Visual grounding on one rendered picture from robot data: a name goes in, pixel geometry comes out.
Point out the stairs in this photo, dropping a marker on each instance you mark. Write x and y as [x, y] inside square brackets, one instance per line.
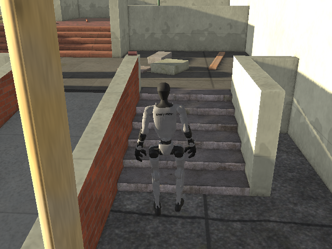
[218, 167]
[77, 42]

